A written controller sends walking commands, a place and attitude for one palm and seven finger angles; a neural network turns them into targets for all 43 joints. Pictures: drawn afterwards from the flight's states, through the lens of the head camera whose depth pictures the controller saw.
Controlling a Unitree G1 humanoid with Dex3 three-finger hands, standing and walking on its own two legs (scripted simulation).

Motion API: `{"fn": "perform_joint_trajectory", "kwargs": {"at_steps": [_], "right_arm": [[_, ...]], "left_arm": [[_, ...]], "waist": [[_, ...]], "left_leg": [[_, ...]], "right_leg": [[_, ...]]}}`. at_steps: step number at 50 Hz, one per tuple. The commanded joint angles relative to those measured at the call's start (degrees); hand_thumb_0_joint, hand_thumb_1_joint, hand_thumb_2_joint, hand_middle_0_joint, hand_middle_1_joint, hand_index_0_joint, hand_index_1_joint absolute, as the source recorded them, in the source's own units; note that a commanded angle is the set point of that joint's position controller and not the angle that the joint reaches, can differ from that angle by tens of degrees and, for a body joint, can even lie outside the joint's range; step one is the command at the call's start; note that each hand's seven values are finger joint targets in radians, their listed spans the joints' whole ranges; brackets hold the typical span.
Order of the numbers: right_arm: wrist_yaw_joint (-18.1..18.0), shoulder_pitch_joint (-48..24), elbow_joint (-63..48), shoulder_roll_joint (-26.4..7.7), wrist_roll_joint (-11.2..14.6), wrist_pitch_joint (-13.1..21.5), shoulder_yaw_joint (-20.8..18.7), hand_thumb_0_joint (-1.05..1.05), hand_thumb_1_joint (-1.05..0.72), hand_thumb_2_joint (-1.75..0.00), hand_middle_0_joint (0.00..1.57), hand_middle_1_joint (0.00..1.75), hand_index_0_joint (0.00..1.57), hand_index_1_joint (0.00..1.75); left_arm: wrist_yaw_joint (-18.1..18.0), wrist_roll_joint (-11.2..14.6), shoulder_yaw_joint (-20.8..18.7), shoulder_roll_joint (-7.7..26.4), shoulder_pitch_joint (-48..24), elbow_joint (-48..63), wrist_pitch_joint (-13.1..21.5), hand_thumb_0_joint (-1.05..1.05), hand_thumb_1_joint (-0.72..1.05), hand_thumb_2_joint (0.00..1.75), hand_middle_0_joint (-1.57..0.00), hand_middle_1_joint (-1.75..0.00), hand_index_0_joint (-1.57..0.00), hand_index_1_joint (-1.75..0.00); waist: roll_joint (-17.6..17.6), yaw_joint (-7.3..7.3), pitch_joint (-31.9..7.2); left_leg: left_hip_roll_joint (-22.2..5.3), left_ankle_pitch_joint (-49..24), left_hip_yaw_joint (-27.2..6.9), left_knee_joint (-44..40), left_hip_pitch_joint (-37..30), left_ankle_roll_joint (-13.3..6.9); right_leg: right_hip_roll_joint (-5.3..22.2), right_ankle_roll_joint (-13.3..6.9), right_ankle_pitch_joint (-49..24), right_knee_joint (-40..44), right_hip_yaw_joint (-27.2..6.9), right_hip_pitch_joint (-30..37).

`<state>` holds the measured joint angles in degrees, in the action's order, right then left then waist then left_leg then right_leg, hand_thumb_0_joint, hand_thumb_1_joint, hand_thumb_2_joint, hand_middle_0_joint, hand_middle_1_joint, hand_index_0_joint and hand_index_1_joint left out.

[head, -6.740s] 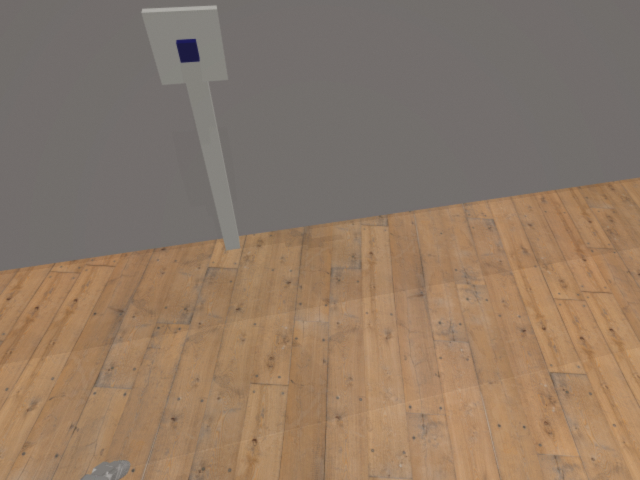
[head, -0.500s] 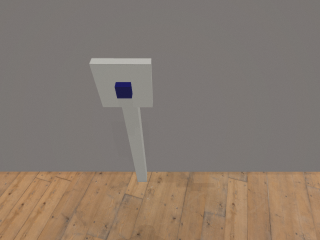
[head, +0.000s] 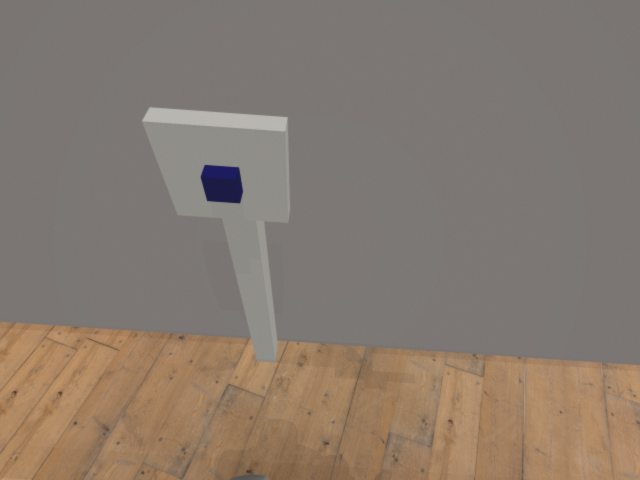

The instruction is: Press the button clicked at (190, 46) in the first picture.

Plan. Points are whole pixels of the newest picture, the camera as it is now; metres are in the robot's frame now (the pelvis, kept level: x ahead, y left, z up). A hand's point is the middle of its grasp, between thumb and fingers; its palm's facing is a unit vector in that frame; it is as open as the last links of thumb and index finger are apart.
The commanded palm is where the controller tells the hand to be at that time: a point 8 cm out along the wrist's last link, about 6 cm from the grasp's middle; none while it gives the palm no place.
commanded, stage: come to a stop and stand still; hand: left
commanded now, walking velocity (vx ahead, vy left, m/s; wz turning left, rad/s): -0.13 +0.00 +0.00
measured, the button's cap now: (223, 182) +0.47 +0.19 +0.07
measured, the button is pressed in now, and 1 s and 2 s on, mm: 0 0 0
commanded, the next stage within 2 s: look again from close up in 0.74 s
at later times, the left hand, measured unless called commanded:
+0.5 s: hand out of the picture +0.03 +0.14 -0.16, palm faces +0.04 -0.97 -0.24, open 7.4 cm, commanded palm none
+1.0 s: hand out of the picture -0.01 +0.13 -0.16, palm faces +0.02 -0.98 -0.19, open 7.4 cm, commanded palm none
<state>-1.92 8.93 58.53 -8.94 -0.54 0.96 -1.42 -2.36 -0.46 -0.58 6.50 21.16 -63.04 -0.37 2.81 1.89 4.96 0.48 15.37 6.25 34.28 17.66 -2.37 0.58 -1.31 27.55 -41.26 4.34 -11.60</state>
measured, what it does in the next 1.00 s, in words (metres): steps on the spot: right foot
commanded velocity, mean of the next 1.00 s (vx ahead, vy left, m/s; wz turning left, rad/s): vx -0.01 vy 0.00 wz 0.00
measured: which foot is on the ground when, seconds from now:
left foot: down 0.00-1.00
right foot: up 0.00-0.22, down 0.24-1.00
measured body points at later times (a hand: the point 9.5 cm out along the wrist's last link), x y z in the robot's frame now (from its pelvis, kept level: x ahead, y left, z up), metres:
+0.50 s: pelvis -0.03 -0.05 +0.00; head -0.04 -0.06 +0.45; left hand +0.02 +0.19 -0.14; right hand +0.04 -0.28 -0.15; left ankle -0.02 +0.07 -0.73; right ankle -0.04 -0.13 -0.72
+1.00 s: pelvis -0.01 -0.04 +0.01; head +0.01 -0.04 +0.46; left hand -0.01 +0.18 -0.15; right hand -0.03 -0.26 -0.15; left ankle -0.02 +0.07 -0.73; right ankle -0.04 -0.13 -0.73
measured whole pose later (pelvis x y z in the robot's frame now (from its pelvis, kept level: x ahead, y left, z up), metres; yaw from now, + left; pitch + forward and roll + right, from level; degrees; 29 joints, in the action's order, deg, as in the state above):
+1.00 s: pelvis -0.01 -0.04 +0.01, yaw +0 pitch +0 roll +0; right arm -1.0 18.1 64.7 -7.6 -0.9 0.8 1.3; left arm -1.5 -0.3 1.0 9.8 17.1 -62.7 0.9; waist 0.8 -0.2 1.5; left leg -0.7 14.8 3.8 26.9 12.0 -0.7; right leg -1.1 -2.6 16.7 -26.5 4.0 -9.8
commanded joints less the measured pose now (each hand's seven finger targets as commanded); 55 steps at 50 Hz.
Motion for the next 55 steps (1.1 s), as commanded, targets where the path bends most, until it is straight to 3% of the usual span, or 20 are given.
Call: {"fn": "perform_joint_trajectory", "kwargs": {"at_steps": [1, 3, 6, 9, 10, 11, 12, 13, 14, 17, 18, 20, 22, 24, 25, 26, 28, 33, 47, 55], "right_arm": [[-0.96, 6.22, -1.3, -7.07, -0.02, -0.62, -0.64, 0.0, -0.9, -0.9, 0.2, 0.3, 0.2, 0.3], [-0.71, 2.23, -2.79, -7.0, -0.54, -1.01, -0.67, 0.0, -0.9, -0.9, 0.2, 0.3, 0.2, 0.3], [-0.22, 1.78, -3.98, -8.44, -0.81, -1.29, -1.5, 0.0, -0.9, -0.9, 0.2, 0.3, 0.2, 0.3], [0.28, 0.73, -4.64, -8.17, -0.81, -1.58, -2.01, 0.0, -0.9, -0.9, 0.2, 0.3, 0.2, 0.3], [0.47, 0.43, -4.99, -7.41, -0.65, -1.68, -1.89, 0.0, -0.9, -0.9, 0.2, 0.3, 0.2, 0.3], [0.5, -3.83, -7.93, -9.66, 0.96, -0.41, -2.58, 0.0, -0.9, -0.9, 0.2, 0.3, 0.2, 0.3], [2.03, 1.36, -10.39, -4.95, 0.36, -0.91, -2.1, 0.0, -0.9, -0.9, 0.2, 0.3, 0.2, 0.3], [2.47, 0.04, -9.9, -4.31, -0.61, -1.65, -1.83, 0.0, -0.9, -0.9, 0.2, 0.3, 0.2, 0.3], [2.61, -0.67, -9.54, -4.25, -0.58, -1.7, -2.0, 0.0, -0.9, -0.9, 0.2, 0.3, 0.2, 0.3], [2.15, -0.26, -10.05, -3.44, -0.02, -1.75, -1.65, 0.0, -0.9, -0.9, 0.2, 0.3, 0.2, 0.3], [2.08, 0.98, -9.65, -3.45, 0.05, -1.84, -1.46, 0.0, -0.9, -0.9, 0.2, 0.3, 0.2, 0.3], [1.96, 3.61, -7.94, -3.01, 0.09, -1.7, -1.02, 0.0, -0.9, -0.9, 0.2, 0.3, 0.2, 0.3], [1.82, 6.43, -5.97, -4.14, -0.11, -1.18, -0.77, 0.0, -0.9, -0.9, 0.2, 0.3, 0.2, 0.3], [1.56, 6.45, -5.64, -6.49, -0.6, -0.59, -0.52, 0.0, -0.9, -0.9, 0.2, 0.3, 0.2, 0.3], [1.45, 5.69, -5.49, -6.68, -0.82, -0.62, -0.34, 0.0, -0.9, -0.9, 0.2, 0.3, 0.2, 0.3], [1.45, 5.02, -4.86, -6.2, -0.81, -0.49, -0.14, 0.0, -0.9, -0.9, 0.2, 0.3, 0.2, 0.3], [1.29, 5.03, -4.31, -5.97, -0.69, -0.51, 0.4, 0.0, -0.9, -0.9, 0.2, 0.3, 0.2, 0.3], [1.21, 8.53, -1.72, -5.59, -0.83, -0.41, 0.9, 0.0, -0.9, -0.9, 0.2, 0.3, 0.2, 0.3], [0.28, 11.05, 4.09, -4.91, -0.12, 0.85, 1.98, 0.0, -0.9, -0.9, 0.2, 0.3, 0.2, 0.3], [-0.15, 10.18, 5.23, -4.5, -0.03, 0.97, 1.8, 0.0, -0.9, -0.9, 0.2, 0.3, 0.2, 0.3]], "left_arm": [[-1.19, -0.25, -1.65, 5.18, -0.15, 5.08, -0.61, 0.0, 0.9, 0.9, -0.2, -0.3, -0.2, -0.3], [-0.74, -0.63, -1.65, 4.45, 0.39, 4.87, -1.0, 0.0, 0.9, 0.9, -0.2, -0.3, -0.2, -0.3], [-0.34, -0.66, -1.57, 3.28, 1.85, 5.04, -1.33, 0.0, 0.9, 0.9, -0.2, -0.3, -0.2, -0.3], [-0.12, -1.0, -1.66, 3.4, 2.94, 5.28, -0.82, 0.0, 0.9, 0.9, -0.2, -0.3, -0.2, -0.3], [-0.15, -1.15, -1.77, 4.27, 3.58, 5.36, -0.39, 0.0, 0.9, 0.9, -0.2, -0.3, -0.2, -0.3], [-1.68, -1.19, -1.35, 8.01, 5.78, 5.77, 1.24, 0.0, 0.9, 0.9, -0.2, -0.3, -0.2, -0.3], [-1.66, -1.36, -1.62, 11.69, -1.34, 10.47, 2.02, 0.0, 0.9, 0.9, -0.2, -0.3, -0.2, -0.3], [-1.12, -1.3, -1.93, 12.9, -3.26, 11.61, 2.75, 0.0, 0.9, 0.9, -0.2, -0.3, -0.2, -0.3], [-1.2, -1.41, -2.1, 13.04, -4.55, 11.87, 3.2, 0.0, 0.9, 0.9, -0.2, -0.3, -0.2, -0.3], [-1.18, -1.46, -2.1, 12.69, -4.27, 12.82, 3.13, 0.0, 0.9, 0.9, -0.2, -0.3, -0.2, -0.3], [-1.12, -1.47, -2.09, 12.39, -5.36, 13.23, 2.93, 0.0, 0.9, 0.9, -0.2, -0.3, -0.2, -0.3], [-0.87, -1.07, -1.43, 12.53, -6.33, 13.12, 2.33, 0.0, 0.9, 0.9, -0.2, -0.3, -0.2, -0.3], [-0.64, -0.42, -0.99, 11.76, -7.23, 12.63, 1.78, 0.0, 0.9, 0.9, -0.2, -0.3, -0.2, -0.3], [-0.4, -0.25, -0.78, 10.12, -6.54, 12.46, 1.45, 0.0, 0.9, 0.9, -0.2, -0.3, -0.2, -0.3], [-0.37, -0.35, -0.9, 10.01, -5.81, 12.08, 1.42, 0.0, 0.9, 0.9, -0.2, -0.3, -0.2, -0.3], [-0.29, -0.42, -0.9, 10.55, -5.98, 11.18, 1.27, 0.0, 0.9, 0.9, -0.2, -0.3, -0.2, -0.3], [0.0, -0.42, -0.69, 10.97, -4.57, 10.1, 1.44, 0.0, 0.9, 0.9, -0.2, -0.3, -0.2, -0.3], [0.4, -0.27, -0.49, 11.26, -5.22, 8.56, 1.76, 0.0, 0.9, 0.9, -0.2, -0.3, -0.2, -0.3], [0.33, -0.02, 0.39, 8.86, -1.74, 2.4, 2.24, 0.0, 0.9, 0.9, -0.2, -0.3, -0.2, -0.3], [-0.01, -0.25, 0.48, 8.04, -0.7, 0.78, 2.33, 0.0, 0.9, 0.9, -0.2, -0.3, -0.2, -0.3]], "waist": [[-13.33, -2.26, -4.88], [-11.16, -0.81, -3.13], [-8.49, -0.27, -6.35], [-7.39, 0.76, -6.35], [-5.0, 1.18, -5.79], [9.32, 3.22, -7.39], [16.09, -1.79, -7.26], [5.91, -0.71, -8.7], [1.23, -2.04, -7.02], [6.43, -1.82, -5.82], [5.63, -2.44, -5.05], [5.73, -3.19, -3.2], [1.01, -3.86, -1.2], [-5.26, -2.57, 1.0], [-5.54, -1.78, 1.4], [-9.1, -1.62, 1.03], [-6.58, -1.13, 1.45], [-1.68, -2.26, -0.76], [-3.8, -1.68, -2.25], [-2.0, -1.84, -2.44]], "left_leg": [[-19.34, -49.76, -16.32, -11.94, -8.45, -13.06], [-16.89, -42.5, -13.86, -12.29, -5.03, -11.56], [-15.43, -30.91, -12.76, -13.19, -2.96, -10.03], [-13.06, -15.09, -11.42, -11.68, 1.53, -7.08], [-10.93, -8.34, -10.53, -9.09, 3.32, -4.94], [-9.35, -12.6, -6.82, 3.44, -3.28, -0.65], [-1.17, 6.99, -3.97, 9.5, 5.64, 1.71], [-1.5, 9.5, -4.98, 13.03, 5.25, 2.35], [-1.77, 8.55, -5.23, 14.77, 6.81, 2.03], [-1.5, 9.76, -4.73, 13.53, 7.09, 1.83], [-1.51, 8.93, -4.25, 9.65, 4.92, 1.75], [-0.57, 4.36, -3.22, 1.68, -2.44, 1.93], [-1.99, -0.78, -4.72, -6.06, -7.95, 1.43], [-7.21, -3.02, -10.64, -10.67, -4.35, -1.0], [-7.72, 0.36, -11.09, -11.62, -1.09, -1.43], [-6.93, 2.28, -11.5, -13.06, 0.5, -1.05], [-6.24, 4.15, -10.56, -13.05, 1.92, -0.59], [-5.01, 3.45, -7.82, -11.78, -1.5, 0.47], [-6.52, -6.9, -8.43, -12.39, -3.97, -0.02], [-6.76, -12.68, -7.75, -10.95, -6.77, -0.15]], "right_leg": [[2.38, 1.14, 9.14, -15.22, -4.96, -9.17], [2.63, 1.16, 5.28, -12.86, -3.48, -8.54], [1.92, 1.49, 0.0, -7.43, -1.32, -4.54], [1.48, 1.62, -7.67, 3.05, -0.46, 0.57], [2.13, 1.46, -11.62, 9.76, -2.05, 2.39], [6.84, 2.6, -31.0, 22.34, -8.76, -1.55], [15.32, -1.75, -33.05, 21.5, -20.03, -0.52], [17.99, -5.72, -33.11, 20.3, -21.04, -1.01], [15.87, -7.64, -38.33, 18.4, -17.72, 0.54], [14.62, -9.33, -44.36, 16.55, -15.34, 1.72], [13.26, -8.77, -41.86, 16.56, -12.74, 0.72], [10.56, -6.51, -28.42, 18.01, -10.67, -5.38], [7.69, -3.62, -13.66, 18.09, -9.69, -10.43], [3.84, -1.29, -7.14, 18.29, -7.83, -10.03], [3.5, -1.19, -6.18, 19.27, -7.7, -7.32], [3.73, -1.37, -6.46, 18.84, -7.45, -4.82], [4.06, -1.73, -6.14, 20.72, -8.75, -2.72], [5.74, -2.65, -1.11, 24.34, -10.59, -3.52], [5.08, -2.19, -17.7, 19.88, -7.64, 1.25], [5.48, -1.75, -26.09, 18.5, -7.28, 1.63]]}}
